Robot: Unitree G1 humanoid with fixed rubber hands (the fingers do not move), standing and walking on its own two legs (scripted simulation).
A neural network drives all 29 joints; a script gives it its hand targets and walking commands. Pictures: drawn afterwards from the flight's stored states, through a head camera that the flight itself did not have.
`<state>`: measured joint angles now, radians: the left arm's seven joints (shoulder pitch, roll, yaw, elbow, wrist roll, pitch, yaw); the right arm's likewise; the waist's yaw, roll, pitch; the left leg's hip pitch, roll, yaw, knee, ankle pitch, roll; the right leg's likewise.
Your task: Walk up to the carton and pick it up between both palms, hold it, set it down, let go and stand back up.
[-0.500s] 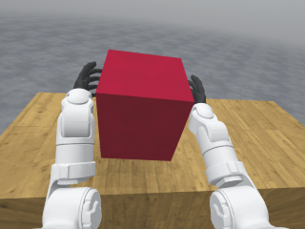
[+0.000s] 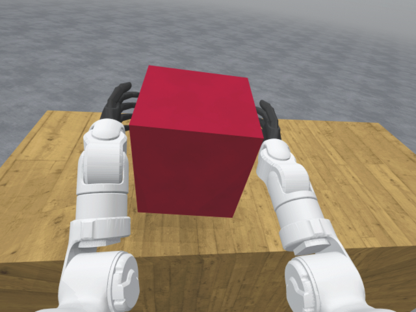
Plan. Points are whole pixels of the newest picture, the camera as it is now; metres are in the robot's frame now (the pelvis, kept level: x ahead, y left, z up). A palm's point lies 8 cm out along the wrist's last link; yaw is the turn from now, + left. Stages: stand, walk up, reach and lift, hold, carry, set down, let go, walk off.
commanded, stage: hold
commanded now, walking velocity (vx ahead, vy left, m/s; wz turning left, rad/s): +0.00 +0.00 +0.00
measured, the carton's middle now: (192, 145) +0.40 +0.03 +0.18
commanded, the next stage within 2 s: none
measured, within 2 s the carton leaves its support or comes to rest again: neither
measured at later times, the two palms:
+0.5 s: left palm (108, 125) +0.34 +0.17 +0.25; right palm (274, 141) +0.35 -0.11 +0.23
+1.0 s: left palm (103, 125) +0.34 +0.18 +0.25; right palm (269, 138) +0.36 -0.10 +0.23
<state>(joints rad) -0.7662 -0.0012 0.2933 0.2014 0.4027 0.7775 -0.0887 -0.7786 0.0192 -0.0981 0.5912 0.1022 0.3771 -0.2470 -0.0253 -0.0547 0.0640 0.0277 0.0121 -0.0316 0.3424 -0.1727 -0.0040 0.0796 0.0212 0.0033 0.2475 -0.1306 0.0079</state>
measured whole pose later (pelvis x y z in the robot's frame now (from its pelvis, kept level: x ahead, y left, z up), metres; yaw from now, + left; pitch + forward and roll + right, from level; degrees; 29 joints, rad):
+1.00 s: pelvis +0.00 +0.00 +0.00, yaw +0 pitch -12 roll -1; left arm -0.67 0.00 0.25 0.03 0.39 0.85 -0.08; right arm -0.72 0.02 -0.07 0.48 0.18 0.39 -0.26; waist -0.03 -0.05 0.03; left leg 0.05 0.01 -0.03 0.34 -0.18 0.00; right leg 0.10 0.02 0.00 0.24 -0.13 0.01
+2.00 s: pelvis -0.01 +0.00 +0.00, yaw +0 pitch -13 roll -1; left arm -0.75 0.00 0.28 0.16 0.40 0.81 -0.11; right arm -0.73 0.02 -0.07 0.51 0.09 0.40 -0.26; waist -0.03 -0.05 0.05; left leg 0.06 0.01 -0.03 0.34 -0.16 -0.01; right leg 0.10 0.02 0.00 0.26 -0.13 0.00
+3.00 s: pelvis -0.01 -0.01 +0.00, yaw +0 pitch -11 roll -1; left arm -0.80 0.00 0.30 0.19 0.40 0.77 -0.11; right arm -0.76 0.03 -0.11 0.50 0.07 0.38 -0.26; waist -0.03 -0.05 0.06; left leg 0.03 0.01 -0.04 0.33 -0.16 -0.01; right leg 0.06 0.02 -0.01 0.28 -0.14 0.00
